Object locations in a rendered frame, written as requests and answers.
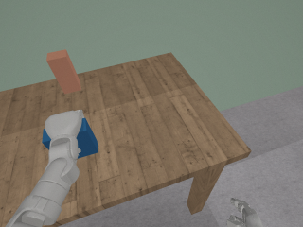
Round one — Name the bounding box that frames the table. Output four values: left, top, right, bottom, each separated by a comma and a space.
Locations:
0, 52, 252, 227

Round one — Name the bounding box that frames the robot left hand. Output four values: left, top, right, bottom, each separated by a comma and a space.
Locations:
45, 110, 85, 155

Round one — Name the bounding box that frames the left robot forearm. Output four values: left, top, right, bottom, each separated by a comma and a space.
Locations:
5, 134, 80, 227

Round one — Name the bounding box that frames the robot right hand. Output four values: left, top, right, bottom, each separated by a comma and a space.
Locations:
227, 198, 263, 227

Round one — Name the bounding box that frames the sponge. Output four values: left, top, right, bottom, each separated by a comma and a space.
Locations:
42, 118, 98, 159

